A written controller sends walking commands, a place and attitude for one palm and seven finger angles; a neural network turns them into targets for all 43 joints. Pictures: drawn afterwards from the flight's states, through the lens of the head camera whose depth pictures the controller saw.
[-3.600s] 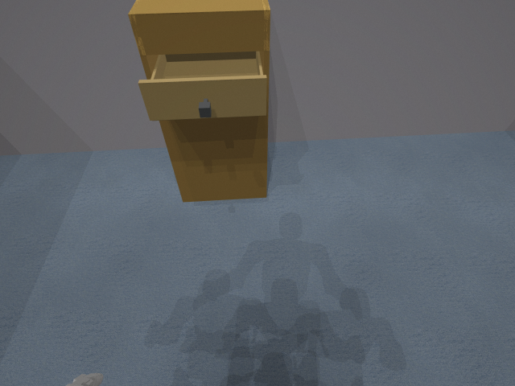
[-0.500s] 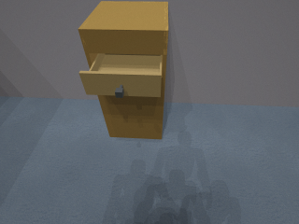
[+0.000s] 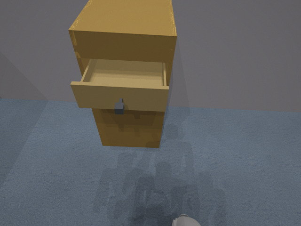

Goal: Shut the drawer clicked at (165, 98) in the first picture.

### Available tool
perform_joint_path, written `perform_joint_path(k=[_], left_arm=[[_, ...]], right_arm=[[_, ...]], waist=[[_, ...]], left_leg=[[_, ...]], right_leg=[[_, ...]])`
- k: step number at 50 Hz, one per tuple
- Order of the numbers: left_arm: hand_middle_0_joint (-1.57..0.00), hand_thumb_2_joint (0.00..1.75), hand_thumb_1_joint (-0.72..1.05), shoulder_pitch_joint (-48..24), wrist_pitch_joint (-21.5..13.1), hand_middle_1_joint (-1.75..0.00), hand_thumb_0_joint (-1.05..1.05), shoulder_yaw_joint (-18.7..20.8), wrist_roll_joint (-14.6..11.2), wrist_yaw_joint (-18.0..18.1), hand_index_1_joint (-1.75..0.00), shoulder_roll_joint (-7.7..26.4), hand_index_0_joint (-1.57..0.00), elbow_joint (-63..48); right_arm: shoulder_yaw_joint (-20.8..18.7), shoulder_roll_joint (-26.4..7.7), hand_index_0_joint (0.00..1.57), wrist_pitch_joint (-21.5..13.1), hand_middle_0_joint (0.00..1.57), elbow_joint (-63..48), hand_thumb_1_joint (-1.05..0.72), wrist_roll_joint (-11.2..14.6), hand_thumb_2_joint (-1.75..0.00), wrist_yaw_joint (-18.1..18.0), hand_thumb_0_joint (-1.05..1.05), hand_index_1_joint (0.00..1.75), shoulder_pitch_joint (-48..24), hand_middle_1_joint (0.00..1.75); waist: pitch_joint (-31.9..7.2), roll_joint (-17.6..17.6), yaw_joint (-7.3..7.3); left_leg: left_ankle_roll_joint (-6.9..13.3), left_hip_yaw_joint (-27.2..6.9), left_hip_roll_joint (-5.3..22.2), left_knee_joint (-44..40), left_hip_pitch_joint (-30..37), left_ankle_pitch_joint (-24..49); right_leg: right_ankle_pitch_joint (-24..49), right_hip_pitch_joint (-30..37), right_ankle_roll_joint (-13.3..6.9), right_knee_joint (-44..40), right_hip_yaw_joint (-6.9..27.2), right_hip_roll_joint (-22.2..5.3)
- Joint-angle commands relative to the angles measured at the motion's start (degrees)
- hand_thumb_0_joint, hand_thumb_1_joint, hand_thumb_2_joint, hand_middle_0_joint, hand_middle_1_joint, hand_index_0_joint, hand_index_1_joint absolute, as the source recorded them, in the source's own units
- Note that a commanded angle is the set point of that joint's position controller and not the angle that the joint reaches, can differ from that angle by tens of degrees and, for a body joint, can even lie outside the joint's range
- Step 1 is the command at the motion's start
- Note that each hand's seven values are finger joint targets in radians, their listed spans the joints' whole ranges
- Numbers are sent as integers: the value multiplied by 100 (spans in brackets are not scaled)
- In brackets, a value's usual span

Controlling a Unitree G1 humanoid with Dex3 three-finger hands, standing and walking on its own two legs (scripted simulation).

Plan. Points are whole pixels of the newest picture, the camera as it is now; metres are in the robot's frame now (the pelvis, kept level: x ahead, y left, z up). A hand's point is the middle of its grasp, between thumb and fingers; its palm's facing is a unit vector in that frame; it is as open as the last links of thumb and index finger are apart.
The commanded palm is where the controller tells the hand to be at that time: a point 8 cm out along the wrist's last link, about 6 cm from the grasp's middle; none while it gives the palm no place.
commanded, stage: take the last steps up to it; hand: left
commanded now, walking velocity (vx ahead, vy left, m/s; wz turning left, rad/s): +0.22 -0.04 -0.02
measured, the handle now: (120, 105) +0.57 +0.15 -0.08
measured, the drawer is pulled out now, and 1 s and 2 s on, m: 0.18 0.18 0.18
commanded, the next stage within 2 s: come to a stop and stand still in 0.16 s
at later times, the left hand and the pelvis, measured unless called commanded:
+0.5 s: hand (103, 217) +0.18 +0.15 -0.18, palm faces +0.06 -0.98 -0.21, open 7.2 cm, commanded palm none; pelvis +0.14 -0.03 -0.01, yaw +0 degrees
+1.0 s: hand out of the picture +0.12 +0.11 -0.17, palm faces +0.03 -0.97 -0.24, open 7.4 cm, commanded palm none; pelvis +0.11 -0.07 -0.01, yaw -1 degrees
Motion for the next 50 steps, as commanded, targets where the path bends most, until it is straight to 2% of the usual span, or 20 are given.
perform_joint_path(k=[1, 4, 6, 7, 8, 9, 11, 15, 23, 25, 27, 28, 33, 36, 39, 40, 42, 44, 47, 50], left_arm=[[-20, 90, 90, -556, -96, -30, 0, -5, -5, -35, -30, 26, -20, -472], [-20, 90, 90, -207, -119, -30, 0, 38, -8, -18, -30, 134, -20, -402], [-20, 90, 90, 1003, -224, -30, 0, 148, 33, 32, -30, 464, -20, -47], [-20, 90, 90, 1726, -307, -30, 0, 286, 57, 99, -30, 987, -20, 124], [-20, 90, 90, 2044, -303, -30, 0, 304, -63, 109, -30, 1363, -20, 179], [-20, 90, 90, 1537, -287, -30, 0, 277, -96, 130, -30, 1271, -20, 48], [-20, 90, 90, 518, -265, -30, 0, 157, -94, 198, -30, 751, -20, -251], [-20, 90, 90, 17, -307, -30, 0, -52, -21, 261, -30, 296, -20, -307], [-20, 90, 90, 296, 0, -30, 0, 53, -46, 305, -30, 599, -20, -259], [-20, 90, 90, 434, 77, -30, 0, 37, -53, 297, -30, 487, -20, -275], [-20, 90, 90, 573, 159, -30, 0, -12, -93, 310, -30, 288, -20, -326], [-20, 90, 90, 552, 185, -30, 0, -13, -92, 296, -30, 333, -20, -311], [-20, 90, 90, 810, 190, -30, 0, -23, -52, 270, -30, 249, -20, -194], [-20, 90, 90, 658, 175, -30, 0, -56, -49, 262, -30, 199, -20, -259], [-20, 90, 90, 1018, 132, -30, 0, -62, -54, 275, -30, 186, -20, -141], [-20, 90, 90, 1134, 90, -30, 0, -66, -27, 286, -30, 276, -20, -92], [-20, 90, 90, 863, 35, -30, 0, -41, -1, 310, -30, 738, -20, -146], [-20, 90, 90, 576, -21, -30, 0, -52, -18, 307, -30, 764, -20, -174], [-20, 90, 90, 393, -44, -30, 0, -129, -70, 308, -30, 576, -20, -115], [-20, 90, 90, 572, -42, -30, 0, -158, -79, 310, -30, 456, -20, -29]], right_arm=[[-152, -783, 20, -74, 20, -14, -90, -43, -90, -74, 0, 30, 580, 30], [-166, -891, 20, -21, 20, 8, -90, -40, -90, -87, 0, 30, 426, 30], [-151, -805, 20, -23, 20, 19, -90, 28, -90, -54, 0, 30, 384, 30], [-121, -561, 20, -40, 20, -64, -90, 96, -90, -5, 0, 30, 636, 30], [-94, -490, 20, -10, 20, -210, -90, 135, -90, -18, 0, 30, 632, 30], [-133, -509, 20, 34, 20, -200, -90, 131, -90, -13, 0, 30, 392, 30], [-144, -407, 20, 160, 20, -283, -90, 41, -90, 28, 0, 30, 41, 30], [-31, -108, 20, 357, 20, -112, -90, 25, -90, 5, 0, 30, 451, 30], [-61, -344, 20, 476, 20, -384, -90, 84, -90, -37, 0, 30, -215, 30], [-99, -597, 20, 422, 20, -440, -90, 75, -90, -38, 0, 30, -320, 30], [-128, -1010, 20, 395, 20, -657, -90, 25, -90, -74, 0, 30, -707, 30], [-134, -1053, 20, 389, 20, -723, -90, 23, -90, -115, 0, 30, -888, 30], [-210, -1186, 20, 390, 20, -858, -90, 7, -90, -150, 0, 30, -1260, 30], [-278, -1264, 20, 407, 20, -809, -90, 12, -90, -125, 0, 30, -1094, 30], [-296, -1228, 20, 428, 20, -785, -90, 38, -90, -73, 0, 30, -1159, 30], [-299, -1161, 20, 424, 20, -787, -90, 78, -90, -53, 0, 30, -1170, 30], [-218, -709, 20, 430, 20, -881, -90, 132, -90, 13, 0, 30, -1258, 30], [-144, -591, 20, 532, 20, -885, -90, 61, -90, 38, 0, 30, -1537, 30], [-81, -576, 20, 485, 20, -541, -90, 68, -90, 17, 0, 30, -1079, 30], [-29, -690, 20, 440, 20, -330, -90, 65, -90, -9, 0, 30, -946, 30]], waist=[[705, 732, -170], [571, 771, 93], [-82, 298, 647], [-899, -826, 819], [-1242, -1078, 708], [-1073, -584, 619], [-27, -193, 259], [-28, -90, -284], [-107, -568, -54], [-63, 129, -2], [-2, 1509, 132], [-23, 1634, 129], [-654, 1025, 124], [-704, 950, -31], [-822, 1001, 83], [-788, 694, 138], [-376, -448, -9], [-25, -1169, 38], [41, -424, -139], [315, -278, -31]], left_leg=[[709, -754, 1645, -328, -234, 3091], [612, -627, 1628, 327, -452, 3727], [316, -368, 1239, 1988, -1214, 3510], [56, 15, 585, 3711, -2308, 1430], [-58, -269, 49, 5351, -2980, -1716], [16, -833, 305, 5837, -3004, -1517], [0, -988, 734, 5851, -3082, -726], [-279, -768, 731, 4111, -2044, -452], [-366, -578, 434, 1557, -1359, 434], [-180, -960, 833, 926, -905, 1848], [432, -1860, 1795, 84, -1696, 2798], [705, -2086, 1949, -189, -1868, 2775], [932, -1574, 1851, 245, -774, 3476], [891, -1558, 1825, 322, -590, 3566], [631, -1373, 1512, 502, -737, 2791], [414, -1287, 1310, 769, -948, 2400], [-181, -675, 539, 1185, -1642, 684], [-271, -727, 377, 1438, -1592, -93], [-239, -857, 467, 1063, -1108, 857], [-233, -1004, 647, 686, -1077, 1029]], right_leg=[[9, -75, -140, -814, -103, 92], [-99, 967, -315, -1248, -275, 365], [481, 2912, -451, -1833, -125, 366], [1122, 4229, -900, -2153, 1552, -993], [2095, 4404, -1523, -2884, 2975, -2017], [1293, 3683, -1565, -3134, 2776, -1898], [127, 2097, -1343, -3590, 2034, -1569], [1818, 1019, -1055, -3605, 620, -963], [1907, 1481, -884, -2791, 603, -742], [1075, 1116, -510, -2290, 470, -362], [-565, 1563, -88, -1458, -51, 342], [-1293, 1650, -61, -799, 68, 415], [-1691, 972, 7, 260, 476, 417], [-1714, 1089, 64, -374, 367, 383], [-875, 1724, 55, -1736, 201, 442], [-171, 2058, 57, -2573, 265, 407], [831, 2019, -296, -3149, 1313, -592], [773, 1375, -626, -3363, 1578, -813], [566, 1318, -487, -3142, 1133, -424], [-337, 1316, -255, -3296, 944, -69]])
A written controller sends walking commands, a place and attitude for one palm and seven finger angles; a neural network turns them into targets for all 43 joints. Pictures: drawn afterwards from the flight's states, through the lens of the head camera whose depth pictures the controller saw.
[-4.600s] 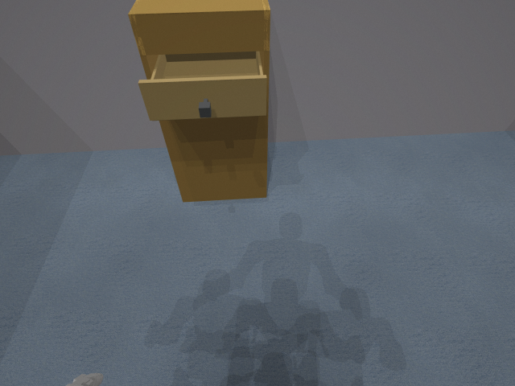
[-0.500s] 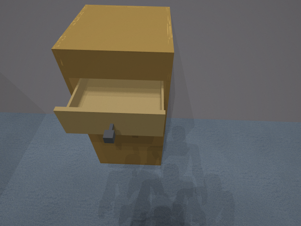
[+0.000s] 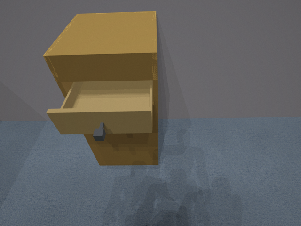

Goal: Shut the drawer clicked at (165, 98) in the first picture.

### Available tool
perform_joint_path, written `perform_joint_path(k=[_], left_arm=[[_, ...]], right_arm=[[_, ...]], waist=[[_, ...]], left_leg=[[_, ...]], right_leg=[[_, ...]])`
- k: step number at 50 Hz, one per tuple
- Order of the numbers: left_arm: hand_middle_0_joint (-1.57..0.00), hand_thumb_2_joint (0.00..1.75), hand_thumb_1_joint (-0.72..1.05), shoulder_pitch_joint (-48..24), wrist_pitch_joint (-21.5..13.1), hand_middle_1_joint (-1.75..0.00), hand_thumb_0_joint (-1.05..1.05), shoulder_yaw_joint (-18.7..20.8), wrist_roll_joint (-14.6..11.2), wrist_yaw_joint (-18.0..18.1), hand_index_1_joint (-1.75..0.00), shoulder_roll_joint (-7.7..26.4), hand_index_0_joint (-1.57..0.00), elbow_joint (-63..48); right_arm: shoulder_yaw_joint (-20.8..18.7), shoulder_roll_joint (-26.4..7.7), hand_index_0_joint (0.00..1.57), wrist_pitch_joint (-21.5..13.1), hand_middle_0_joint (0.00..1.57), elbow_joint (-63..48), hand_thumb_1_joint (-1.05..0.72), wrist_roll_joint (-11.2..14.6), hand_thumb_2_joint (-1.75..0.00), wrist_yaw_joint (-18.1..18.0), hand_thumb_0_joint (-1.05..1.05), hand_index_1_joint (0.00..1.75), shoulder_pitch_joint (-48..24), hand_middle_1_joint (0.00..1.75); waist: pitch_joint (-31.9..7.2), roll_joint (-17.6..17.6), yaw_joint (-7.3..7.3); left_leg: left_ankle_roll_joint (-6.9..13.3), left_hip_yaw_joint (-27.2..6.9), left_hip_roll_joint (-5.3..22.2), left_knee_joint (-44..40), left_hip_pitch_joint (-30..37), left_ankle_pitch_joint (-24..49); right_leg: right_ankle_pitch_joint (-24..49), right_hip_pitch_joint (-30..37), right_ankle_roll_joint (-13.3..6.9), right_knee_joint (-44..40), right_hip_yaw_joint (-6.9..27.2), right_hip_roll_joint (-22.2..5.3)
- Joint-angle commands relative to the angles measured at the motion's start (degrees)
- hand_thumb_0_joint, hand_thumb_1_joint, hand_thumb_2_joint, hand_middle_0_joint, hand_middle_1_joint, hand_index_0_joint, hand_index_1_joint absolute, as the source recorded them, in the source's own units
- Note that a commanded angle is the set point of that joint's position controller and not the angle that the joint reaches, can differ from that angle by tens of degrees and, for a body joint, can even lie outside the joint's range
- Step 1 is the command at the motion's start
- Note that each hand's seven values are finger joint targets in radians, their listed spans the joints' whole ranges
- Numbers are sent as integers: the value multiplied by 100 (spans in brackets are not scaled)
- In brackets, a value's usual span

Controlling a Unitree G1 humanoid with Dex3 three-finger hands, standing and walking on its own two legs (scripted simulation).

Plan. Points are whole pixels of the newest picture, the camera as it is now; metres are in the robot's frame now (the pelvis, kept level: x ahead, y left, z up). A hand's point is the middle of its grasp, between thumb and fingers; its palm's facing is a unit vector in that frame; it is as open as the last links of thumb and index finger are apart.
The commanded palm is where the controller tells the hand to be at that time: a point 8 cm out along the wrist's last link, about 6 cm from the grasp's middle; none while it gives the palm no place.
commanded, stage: come to a stop and stand still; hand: left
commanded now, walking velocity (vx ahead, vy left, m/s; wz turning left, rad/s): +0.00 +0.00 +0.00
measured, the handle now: (100, 130) +0.45 +0.23 -0.07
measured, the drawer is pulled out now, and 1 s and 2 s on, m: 0.18 0.18 0.18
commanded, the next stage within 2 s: look again from close up in 0.28 s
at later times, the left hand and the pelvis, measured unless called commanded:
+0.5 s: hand out of the picture +0.00 +0.16 -0.18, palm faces -0.01 -0.99 -0.16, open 7.4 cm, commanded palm none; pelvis +0.01 +0.01 +0.00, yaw -1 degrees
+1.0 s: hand out of the picture -0.02 +0.24 -0.18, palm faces +0.02 -0.98 -0.19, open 7.4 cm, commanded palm none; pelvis +0.00 +0.06 +0.00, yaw +0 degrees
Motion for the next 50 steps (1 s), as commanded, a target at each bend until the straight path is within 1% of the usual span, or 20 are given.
perform_joint_path(k=[1, 5, 8, 11, 18, 19, 20, 21, 22, 23, 26, 27, 29, 32, 34, 36, 39, 47, 48, 50], left_arm=[[-20, 90, 90, 55, -104, -30, 0, 142, -8, 38, -30, 722, -20, -178], [-20, 90, 90, 100, -64, -30, 0, 164, -20, 25, -30, 765, -20, -95], [-20, 90, 90, 158, -68, -30, 0, 161, -32, 16, -30, 690, -20, -66], [-20, 90, 90, 222, -75, -30, 0, 158, -40, 5, -30, 627, -20, -24], [-20, 90, 90, 421, -121, -30, 0, 128, -65, 20, -30, 459, -20, 121], [-20, 90, 90, 989, -345, -30, 0, 68, 69, 239, -30, 577, -20, 218], [-20, 90, 90, 846, -394, -30, 0, 122, 90, 236, -30, 855, -20, 75], [-20, 90, 90, 834, -407, -30, 0, 115, 63, 213, -30, 846, -20, -87], [-20, 90, 90, 633, -416, -30, 0, 106, 23, 201, -30, 760, -20, -185], [-20, 90, 90, 601, -406, -30, 0, 101, -13, 177, -30, 775, -20, -258], [-20, 90, 90, 759, -227, -30, 0, 39, 21, 178, -30, 420, -20, -284], [-20, 90, 90, 835, -199, -30, 0, 26, 33, 164, -30, 397, -20, -255], [-20, 90, 90, 796, -142, -30, 0, 22, 36, 137, -30, 442, -20, -260], [-20, 90, 90, 763, -129, -30, 0, 6, 48, 107, -30, 463, -20, -325], [-20, 90, 90, 701, -112, -30, 0, 7, 50, 87, -30, 493, -20, -385], [-20, 90, 90, 770, -109, -30, 0, 1, 61, 77, -30, 512, -20, -408], [-20, 90, 90, 776, -110, -30, 0, -14, 61, 50, -30, 542, -20, -404], [-20, 90, 90, 917, -127, -30, 0, -55, 60, 27, -30, 599, -20, -290], [-20, 90, 90, 962, -130, -30, 0, -60, 63, 17, -30, 585, -20, -248], [-20, 90, 90, 1030, -105, -30, 0, -60, 95, -8, -30, 545, -20, -198]], right_arm=[[38, -310, 20, -111, 20, 64, -90, -3, -90, -40, 0, 30, 346, 30], [90, -229, 20, -75, 20, 215, -90, -29, -90, -43, 0, 30, 611, 30], [114, -159, 20, -90, 20, 280, -90, -46, -90, -63, 0, 30, 811, 30], [128, -126, 20, -121, 20, 343, -90, -43, -90, -81, 0, 30, 958, 30], [150, -89, 20, -222, 20, 425, -90, -14, -90, -133, 0, 30, 1179, 30], [187, -139, 20, -334, 20, -28, -90, 13, -90, -55, 0, 30, 291, 30], [182, -33, 20, -274, 20, -399, -90, 7, -90, -53, 0, 30, 602, 30], [174, 88, 20, -289, 20, -370, -90, 13, -90, -48, 0, 30, 1060, 30], [159, 33, 20, -315, 20, -318, -90, 18, -90, -60, 0, 30, 1276, 30], [160, -3, 20, -320, 20, -278, -90, 35, -90, -62, 0, 30, 1330, 30], [167, -243, 20, -334, 20, -254, -90, 3, -90, -96, 0, 30, 1232, 30], [173, -278, 20, -325, 20, -263, -90, 4, -90, -100, 0, 30, 1152, 30], [173, -330, 20, -278, 20, -310, -90, 9, -90, -79, 0, 30, 1006, 30], [159, -413, 20, -256, 20, -396, -90, -17, -90, -35, 0, 30, 918, 30], [151, -486, 20, -252, 20, -458, -90, -27, -90, -27, 0, 30, 884, 30], [151, -558, 20, -279, 20, -478, -90, -28, -90, -25, 0, 30, 876, 30], [157, -622, 20, -287, 20, -523, -90, -18, -90, -18, 0, 30, 776, 30], [175, -650, 20, -303, 20, -412, -90, 6, -90, -1, 0, 30, 732, 30], [177, -649, 20, -296, 20, -365, -90, 1, -90, -1, 0, 30, 765, 30], [138, -728, 20, -267, 20, -276, -90, -10, -90, -7, 0, 30, 850, 30]], waist=[[548, -619, -35], [850, -538, -28], [819, -392, -36], [764, -326, -17], [417, -226, 18], [663, -492, 382], [409, -679, -71], [-552, -1022, -127], [-997, -940, -223], [-1050, -1014, -206], [-46, -223, -27], [128, 90, 12], [558, 34, 18], [635, -158, 13], [575, -36, -1], [337, 62, 38], [338, -113, 52], [255, -201, 64], [203, -267, 45], [223, -119, 12]], left_leg=[[73, -158, 184, -226, 554, -28], [58, -90, 134, -189, 467, -295], [70, -84, 133, -140, 403, -245], [69, -115, 152, -222, 369, -189], [77, -183, 220, -336, 416, 368], [-82, 137, 14, 1202, -469, -373], [11, 97, -85, 1172, -632, -1077], [213, 172, -161, 1093, -446, -1164], [238, 210, -262, 778, -92, -711], [266, 193, -272, 534, 167, -195], [449, -288, 308, 424, 306, 1506], [483, -416, 330, 363, 221, 1554], [505, -589, 273, 64, -167, 529], [502, -682, 208, -258, -282, -428], [517, -800, 219, -504, -287, -870], [573, -928, 316, -692, -208, -798], [566, -930, 275, -813, -201, -944], [530, -848, 218, -913, -16, -882], [537, -874, 237, -956, 28, -1225], [608, -1073, 380, -1199, 54, -1990]], right_leg=[[-93, -999, 51, -1517, 839, -803], [-957, -1197, -10, -1815, 948, -821], [-908, -1125, -51, -1820, 976, -839], [-733, -998, -53, -1715, 872, -777], [401, -420, -15, -1373, 618, -650], [4158, -342, 434, -1321, 1426, -1201], [6346, 382, 291, -786, 1126, -1499], [6894, 1029, 26, -238, 867, -1437], [6697, 1263, -151, 85, 596, -1228], [5917, 1133, -138, 214, 534, -1050], [2306, -90, -38, -130, 465, -585], [1594, -211, -23, -245, 448, -517], [546, -404, -24, -452, 440, -444], [151, -492, -7, -541, 435, -461], [36, -483, 22, -501, 385, -453], [160, -287, 69, -430, 299, -442], [240, -269, 98, -513, 305, -493], [377, -256, 153, -709, 336, -605], [143, -275, 144, -676, 298, -575], [-274, -441, 132, -444, 134, -442]])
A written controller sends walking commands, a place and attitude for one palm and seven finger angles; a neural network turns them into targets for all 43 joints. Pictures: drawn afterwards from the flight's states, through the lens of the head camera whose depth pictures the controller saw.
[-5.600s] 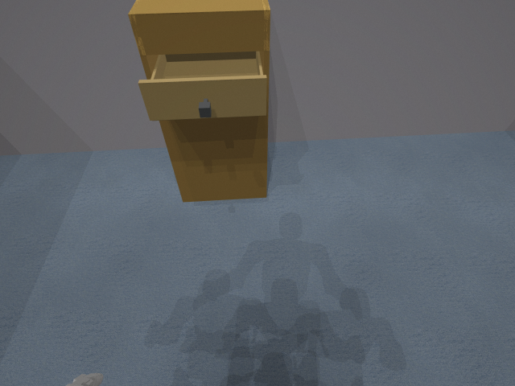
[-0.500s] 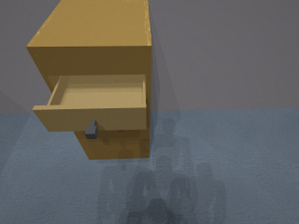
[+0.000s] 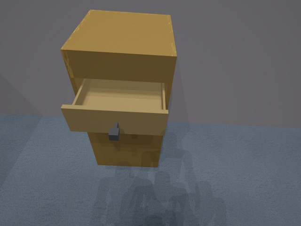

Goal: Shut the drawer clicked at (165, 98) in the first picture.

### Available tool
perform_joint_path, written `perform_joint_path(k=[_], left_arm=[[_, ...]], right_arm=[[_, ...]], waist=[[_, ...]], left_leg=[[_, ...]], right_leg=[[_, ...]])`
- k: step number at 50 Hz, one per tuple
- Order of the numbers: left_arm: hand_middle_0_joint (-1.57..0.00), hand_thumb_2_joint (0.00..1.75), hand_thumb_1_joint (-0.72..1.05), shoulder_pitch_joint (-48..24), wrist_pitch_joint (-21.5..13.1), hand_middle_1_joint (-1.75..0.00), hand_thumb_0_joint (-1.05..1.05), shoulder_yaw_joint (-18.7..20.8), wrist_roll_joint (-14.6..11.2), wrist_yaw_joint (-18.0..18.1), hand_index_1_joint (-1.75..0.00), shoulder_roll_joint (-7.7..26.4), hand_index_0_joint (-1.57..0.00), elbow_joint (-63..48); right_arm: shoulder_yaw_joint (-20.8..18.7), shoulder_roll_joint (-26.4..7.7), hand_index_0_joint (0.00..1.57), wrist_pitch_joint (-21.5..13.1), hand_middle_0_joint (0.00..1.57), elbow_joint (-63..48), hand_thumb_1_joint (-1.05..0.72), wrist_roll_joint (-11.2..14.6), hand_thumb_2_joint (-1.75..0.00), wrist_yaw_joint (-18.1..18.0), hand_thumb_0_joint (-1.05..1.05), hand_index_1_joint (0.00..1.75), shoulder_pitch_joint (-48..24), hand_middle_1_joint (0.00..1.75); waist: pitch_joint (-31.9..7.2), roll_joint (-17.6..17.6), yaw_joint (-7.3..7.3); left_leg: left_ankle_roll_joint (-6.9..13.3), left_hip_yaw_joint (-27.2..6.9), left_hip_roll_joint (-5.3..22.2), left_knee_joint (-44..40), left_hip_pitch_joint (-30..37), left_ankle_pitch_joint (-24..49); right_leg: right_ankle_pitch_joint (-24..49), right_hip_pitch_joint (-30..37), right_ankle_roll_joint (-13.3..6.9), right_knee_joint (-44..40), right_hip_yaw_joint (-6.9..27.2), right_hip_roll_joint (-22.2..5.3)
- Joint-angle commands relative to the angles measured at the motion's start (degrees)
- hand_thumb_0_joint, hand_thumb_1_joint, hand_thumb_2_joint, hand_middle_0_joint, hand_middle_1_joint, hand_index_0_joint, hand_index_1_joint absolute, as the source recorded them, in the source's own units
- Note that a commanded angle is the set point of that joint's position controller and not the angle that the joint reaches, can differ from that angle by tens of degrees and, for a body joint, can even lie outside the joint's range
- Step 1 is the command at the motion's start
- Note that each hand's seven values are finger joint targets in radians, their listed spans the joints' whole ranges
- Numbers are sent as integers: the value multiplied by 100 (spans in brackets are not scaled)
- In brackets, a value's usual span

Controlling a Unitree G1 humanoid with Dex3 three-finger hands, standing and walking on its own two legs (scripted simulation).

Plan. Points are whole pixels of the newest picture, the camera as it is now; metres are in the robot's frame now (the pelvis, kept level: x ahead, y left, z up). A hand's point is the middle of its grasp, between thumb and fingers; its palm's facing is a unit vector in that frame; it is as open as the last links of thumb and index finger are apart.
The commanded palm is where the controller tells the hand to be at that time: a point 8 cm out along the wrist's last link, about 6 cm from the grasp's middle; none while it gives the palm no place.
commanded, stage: shuffle to correct the standing spot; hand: left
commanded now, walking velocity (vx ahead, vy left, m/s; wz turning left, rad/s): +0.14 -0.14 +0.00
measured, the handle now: (115, 130) +0.45 +0.16 -0.07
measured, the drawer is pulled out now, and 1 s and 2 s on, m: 0.18 0.18 0.18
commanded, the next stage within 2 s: come to a stop and stand still in 0.24 s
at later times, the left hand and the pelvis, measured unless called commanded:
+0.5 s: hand out of the picture -0.05 +0.10 -0.19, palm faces +0.09 -0.99 -0.09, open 7.4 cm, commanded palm none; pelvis +0.04 -0.03 -0.01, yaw +1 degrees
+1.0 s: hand out of the picture +0.04 +0.18 -0.16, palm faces +0.02 -0.95 -0.30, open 7.4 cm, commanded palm none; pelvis +0.00 -0.02 -0.01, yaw +1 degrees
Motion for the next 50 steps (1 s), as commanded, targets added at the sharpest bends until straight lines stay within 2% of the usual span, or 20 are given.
perform_joint_path(k=[1, 5, 10, 12, 15, 16, 18, 19, 21, 23, 24, 26, 30, 35, 36, 37, 38, 40, 44, 50], left_arm=[[-20, 90, 90, 575, -32, -30, 0, 63, 55, -41, -30, 278, -20, -66], [-20, 90, 90, 759, 1, -30, 0, 83, 93, -106, -30, 187, -20, -52], [-20, 90, 90, 1000, -31, -30, 0, 142, 77, -140, -30, 140, -20, -4], [-20, 90, 90, 1102, -70, -30, 0, 165, 55, -133, -30, 178, -20, 15], [-20, 90, 90, 1207, -133, -30, 0, 250, 23, -60, -30, 404, -20, 71], [-20, 90, 90, 1205, -162, -30, 0, 264, 17, -33, -30, 403, -20, 82], [-20, 90, 90, 1174, -207, -30, 0, 260, 41, -12, -30, 319, -20, 111], [-20, 90, 90, 1084, -214, -30, 0, 238, 39, -6, -30, 288, -20, 125], [-20, 90, 90, 975, -206, -30, 0, 168, -12, 6, -30, 74, -20, 164], [-20, 90, 90, 1035, -173, -30, 0, 89, -13, 57, -30, -126, -20, 215], [-20, 90, 90, 1067, -159, -30, 0, 69, -31, 73, -30, -131, -20, 263], [-20, 90, 90, 1040, -156, -30, 0, 50, -34, 106, -30, -45, -20, 313], [-20, 90, 90, 807, -113, -30, 0, 125, -29, 146, -30, 127, -20, 88], [-20, 90, 90, 542, -75, -30, 0, 169, -21, 135, -30, 149, -20, -156], [-20, 90, 90, 508, -143, -30, 0, 162, 62, 286, -30, 304, -20, -195], [-20, 90, 90, 178, -171, -30, 0, 181, 22, 224, -30, 534, -20, -472], [-20, 90, 90, -31, -169, -30, 0, 154, 6, 171, -30, 464, -20, -576], [-20, 90, 90, -37, -168, -30, 0, 177, 7, 129, -30, 505, -20, -730], [-20, 90, 90, -110, -89, -30, 0, 132, -11, 70, -30, 482, -20, -741], [-20, 90, 90, -193, -41, -30, 0, 117, -4, 19, -30, 641, -20, -780]], right_arm=[[-201, -858, 20, -51, 20, -82, -90, -12, -90, -66, 0, 30, 315, 30], [-269, -889, 20, -12, 20, -51, -90, -38, -90, -102, 0, 30, 341, 30], [-305, -733, 20, -35, 20, -48, -90, -51, -90, -112, 0, 30, 343, 30], [-289, -595, 20, -62, 20, -79, -90, -47, -90, -100, 0, 30, 286, 30], [-204, -194, 20, -123, 20, -178, -90, -30, -90, -56, 0, 30, 204, 30], [-192, -136, 20, -151, 20, -217, -90, -41, -90, -43, 0, 30, 103, 30], [-165, -23, 20, -200, 20, -228, -90, -34, -90, -30, 0, 30, 37, 30], [-128, 38, 20, -214, 20, -168, -90, -24, -90, -33, 0, 30, 112, 30], [-71, -32, 20, -267, 20, 153, -90, 13, -90, -92, 0, 30, 601, 30], [-86, -323, 20, -255, 20, 344, -90, 37, -90, -168, 0, 30, 763, 30], [-55, -297, 20, -236, 20, 326, -90, 70, -90, -199, 0, 30, 578, 30], [-48, -229, 20, -211, 20, 275, -90, 90, -90, -226, 0, 30, 424, 30], [-139, -324, 20, -135, 20, 152, -90, 80, -90, -227, 0, 30, 411, 30], [-200, -420, 20, -91, 20, -33, -90, 51, -90, -176, 0, 30, 251, 30], [-250, -625, 20, -149, 20, -525, -90, 91, -90, -144, 0, 30, -211, 30], [-254, -469, 20, -90, 20, -551, -90, 43, -90, -69, 0, 30, 159, 30], [-260, -473, 20, -38, 20, -598, -90, 8, -90, -47, 0, 30, 98, 30], [-249, -565, 20, -64, 20, -713, -90, -26, -90, -19, 0, 30, 164, 30], [-230, -664, 20, -49, 20, -823, -90, -11, -90, -11, 0, 30, 78, 30], [-190, -753, 20, -32, 20, -663, -90, -41, -90, 29, 0, 30, 125, 30]], waist=[[463, 420, -54], [605, 378, -3], [601, 326, 49], [621, 72, 77], [708, -1066, 73], [782, -1094, 78], [792, -623, 29], [744, -414, -27], [496, 94, -148], [363, 866, -30], [526, 939, 63], [584, 319, 32], [161, 125, -14], [-127, 73, 3], [282, 462, 17], [21, 422, -220], [117, 479, -244], [-99, 873, -185], [293, 106, -110], [726, 48, -67]], left_leg=[[107, -1390, 1117, -1375, -74, -2189], [325, -1606, 1317, -1392, -289, -2540], [246, -1272, 1149, -1037, -726, -2464], [127, -904, 887, -517, -886, -2148], [-90, 94, 315, 991, -1414, -1192], [-100, 218, 322, 1417, -1513, -1114], [-97, 237, 418, 1426, -1398, -1279], [-124, 260, 423, 970, -1004, -1069], [-90, -69, 657, 138, 198, 806], [200, -625, 1248, -46, 536, 2104], [241, -657, 1252, -108, 342, 2290], [60, -454, 1027, 106, 415, 2795], [-3, -392, 987, 124, 674, 2935], [21, -461, 1003, -20, 653, 2294], [-142, -448, 1123, 974, 693, 2986], [-186, -452, 910, 665, 179, 671], [-194, -424, 845, 437, 37, -33], [-64, -585, 884, 182, 52, 215], [16, -723, 895, -198, -255, -607], [-17, -845, 861, -793, -445, -1426]], right_leg=[[-664, -656, -346, 18, -115, 71], [-694, -854, -436, 226, -138, 205], [-822, -570, -528, -65, 67, 172], [-1129, -546, -634, -436, 497, -44], [-1315, -200, -988, -1188, 1452, -715], [-794, -201, -1120, -1265, 1616, -963], [593, -129, -1272, -1002, 1345, -1020], [1260, -204, -1187, -728, 1082, -930], [1892, -551, -736, -10, 430, -338], [715, -654, -381, 104, 43, 4], [608, -508, -321, -114, 68, -22], [1750, -366, -306, -350, 269, -210], [2464, -176, -328, -82, 307, -317], [1723, -179, -336, -65, 315, -267], [2540, -914, -319, -382, 656, -380], [998, -586, -538, -324, 654, -498], [135, -751, -649, -288, 713, -366], [115, -584, -648, 47, 464, -139], [-463, -712, -552, -25, 385, -30], [-920, -900, -504, -212, 371, -39]])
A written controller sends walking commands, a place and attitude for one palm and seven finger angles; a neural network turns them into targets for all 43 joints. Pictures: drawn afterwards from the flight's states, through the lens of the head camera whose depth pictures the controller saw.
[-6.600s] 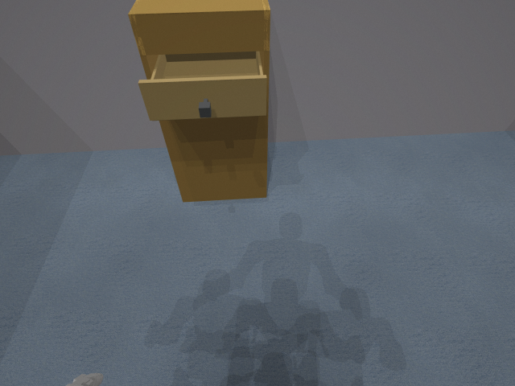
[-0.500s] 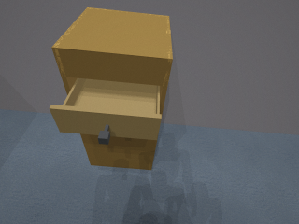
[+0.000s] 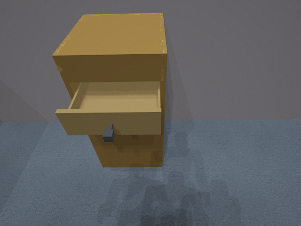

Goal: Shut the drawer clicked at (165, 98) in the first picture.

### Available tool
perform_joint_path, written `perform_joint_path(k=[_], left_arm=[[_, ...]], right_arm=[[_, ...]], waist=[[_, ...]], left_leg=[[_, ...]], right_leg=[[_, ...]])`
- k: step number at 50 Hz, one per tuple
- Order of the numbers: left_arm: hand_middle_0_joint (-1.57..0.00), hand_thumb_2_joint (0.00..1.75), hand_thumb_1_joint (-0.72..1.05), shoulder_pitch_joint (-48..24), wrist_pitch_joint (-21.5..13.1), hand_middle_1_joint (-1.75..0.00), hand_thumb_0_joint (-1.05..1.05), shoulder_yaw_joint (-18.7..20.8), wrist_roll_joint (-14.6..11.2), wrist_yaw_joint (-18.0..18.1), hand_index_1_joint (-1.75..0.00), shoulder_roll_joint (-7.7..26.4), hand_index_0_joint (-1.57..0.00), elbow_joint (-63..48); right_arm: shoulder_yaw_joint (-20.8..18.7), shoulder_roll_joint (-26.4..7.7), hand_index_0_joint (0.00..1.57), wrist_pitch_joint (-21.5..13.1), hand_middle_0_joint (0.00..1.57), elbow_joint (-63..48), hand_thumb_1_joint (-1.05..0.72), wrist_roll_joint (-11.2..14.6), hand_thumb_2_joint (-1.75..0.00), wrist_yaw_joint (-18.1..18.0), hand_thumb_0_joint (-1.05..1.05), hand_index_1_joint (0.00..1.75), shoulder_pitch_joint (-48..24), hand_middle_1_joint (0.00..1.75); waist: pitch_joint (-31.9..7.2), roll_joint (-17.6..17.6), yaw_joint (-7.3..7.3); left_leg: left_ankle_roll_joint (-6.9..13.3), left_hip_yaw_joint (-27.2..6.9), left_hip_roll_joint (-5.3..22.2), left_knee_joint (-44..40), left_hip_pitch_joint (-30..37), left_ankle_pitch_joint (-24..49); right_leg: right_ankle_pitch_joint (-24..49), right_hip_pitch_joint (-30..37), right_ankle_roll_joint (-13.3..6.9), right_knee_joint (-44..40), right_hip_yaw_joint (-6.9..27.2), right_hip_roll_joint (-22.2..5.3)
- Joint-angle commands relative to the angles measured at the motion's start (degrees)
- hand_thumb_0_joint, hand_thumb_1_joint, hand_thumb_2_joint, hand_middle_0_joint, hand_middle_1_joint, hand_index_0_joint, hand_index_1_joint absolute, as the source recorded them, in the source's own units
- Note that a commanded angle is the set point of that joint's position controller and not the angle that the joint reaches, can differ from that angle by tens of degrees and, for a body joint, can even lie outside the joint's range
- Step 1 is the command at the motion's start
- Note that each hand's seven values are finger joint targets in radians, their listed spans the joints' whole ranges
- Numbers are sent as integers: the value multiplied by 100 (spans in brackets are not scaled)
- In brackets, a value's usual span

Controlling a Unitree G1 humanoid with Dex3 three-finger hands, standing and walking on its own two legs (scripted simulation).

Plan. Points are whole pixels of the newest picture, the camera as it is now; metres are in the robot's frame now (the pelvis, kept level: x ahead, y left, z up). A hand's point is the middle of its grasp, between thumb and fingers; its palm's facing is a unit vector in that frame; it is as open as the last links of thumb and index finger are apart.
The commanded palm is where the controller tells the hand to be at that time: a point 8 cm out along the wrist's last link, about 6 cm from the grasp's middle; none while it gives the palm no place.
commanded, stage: come to a stop and stand still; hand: left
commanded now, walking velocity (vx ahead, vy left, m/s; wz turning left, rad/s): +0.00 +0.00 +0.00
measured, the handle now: (109, 131) +0.45 +0.18 -0.06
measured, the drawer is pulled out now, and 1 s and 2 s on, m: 0.18 0.18 0.18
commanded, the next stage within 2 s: look again from close up in 0.60 s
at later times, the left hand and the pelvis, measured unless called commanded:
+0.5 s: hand out of the picture -0.01 +0.14 -0.17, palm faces +0.00 -0.99 -0.14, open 7.4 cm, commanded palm none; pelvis +0.01 -0.02 +0.01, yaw -1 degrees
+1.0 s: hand out of the picture +0.02 +0.14 -0.17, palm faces +0.02 -0.98 -0.19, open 7.4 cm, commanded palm none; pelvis +0.04 -0.02 +0.01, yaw +0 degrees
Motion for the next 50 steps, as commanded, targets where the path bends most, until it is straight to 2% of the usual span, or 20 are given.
perform_joint_path(k=[1, 4, 8, 10, 12, 16, 24, 31, 33, 36, 38, 50], left_arm=[[-20, 90, 90, 330, -66, -30, 0, 60, 4, -36, -30, 499, -20, -220], [-20, 90, 90, 349, -104, -30, 0, 31, -5, -45, -30, 509, -20, -152], [-20, 90, 90, 359, -133, -30, 0, 8, -25, -52, -30, 504, -20, -23], [-20, 90, 90, 423, -157, -30, 0, 0, -20, -49, -30, 477, -20, 69], [-20, 90, 90, 465, -178, -30, 0, -18, -35, -44, -30, 433, -20, 189], [-20, 90, 90, 548, -185, -30, 0, -28, -30, -33, -30, 338, -20, 391], [-20, 90, 90, 726, -186, -30, 0, -53, -33, -22, -30, 155, -20, 672], [-20, 90, 90, 808, -190, -30, 0, -54, -19, -12, -30, 66, -20, 759], [-20, 90, 90, 809, -185, -30, 0, -48, -23, -12, -30, 69, -20, 772], [-20, 90, 90, 828, -179, -30, 0, -47, -19, -10, -30, 58, -20, 775], [-20, 90, 90, 811, -178, -30, 0, -38, -23, -10, -30, 82, -20, 778], [-20, 90, 90, 784, -172, -30, 0, -21, -20, -5, -30, 117, -20, 773]], right_arm=[[-56, -605, 20, -137, 20, -216, -90, -4, -90, -14, 0, 30, 135, 30], [-30, -592, 20, -157, 20, -96, -90, 13, -90, -11, 0, 30, 176, 30], [13, -528, 20, -203, 20, 116, -90, 30, -90, -23, 0, 30, 266, 30], [28, -467, 20, -226, 20, 224, -90, 49, -90, -36, 0, 30, 289, 30], [47, -445, 20, -253, 20, 336, -90, 58, -90, -51, 0, 30, 309, 30], [57, -372, 20, -267, 20, 525, -90, 75, -90, -82, 0, 30, 335, 30], [53, -257, 20, -259, 20, 713, -90, 82, -90, -128, 0, 30, 321, 30], [53, -221, 20, -265, 20, 773, -90, 83, -90, -152, 0, 30, 289, 30], [59, -222, 20, -272, 20, 779, -90, 78, -90, -158, 0, 30, 294, 30], [66, -235, 20, -272, 20, 788, -90, 81, -90, -161, 0, 30, 280, 30], [66, -245, 20, -278, 20, 779, -90, 74, -90, -166, 0, 30, 296, 30], [82, -226, 20, -262, 20, 822, -90, 71, -90, -175, 0, 30, 283, 30]], waist=[[582, -392, 88], [503, -609, 85], [369, -383, 60], [342, -502, 83], [225, -426, 79], [313, -307, 82], [373, -223, 77], [405, -359, 89], [348, -284, 93], [414, -354, 113], [285, -321, 103], [408, -421, 126]], left_leg=[[41, -1129, 669, -1370, -101, -1209], [0, -968, 613, -1270, 68, -887], [-35, -854, 605, -1225, 359, -412], [-33, -818, 614, -1182, 432, -112], [-50, -755, 616, -1087, 582, 239], [-60, -722, 637, -1072, 644, 447], [-78, -677, 654, -1068, 765, 473], [-69, -650, 694, -1058, 832, 726], [-63, -658, 693, -1064, 862, 812], [-53, -665, 705, -1068, 851, 860], [-54, -674, 703, -1051, 925, 996], [-71, -666, 688, -1048, 933, 1141]], right_leg=[[-484, -609, -296, -843, 429, -240], [-410, -606, -292, -1036, 530, -335], [-60, -547, -276, -1094, 546, -372], [199, -445, -263, -1149, 542, -397], [459, -372, -254, -1153, 563, -421], [654, -334, -230, -1204, 541, -405], [734, -344, -218, -1311, 546, -398], [995, -304, -194, -1323, 516, -407], [1039, -248, -197, -1306, 508, -407], [1067, -250, -181, -1313, 483, -416], [1155, -175, -183, -1282, 475, -412], [1405, -87, -182, -1320, 448, -434]])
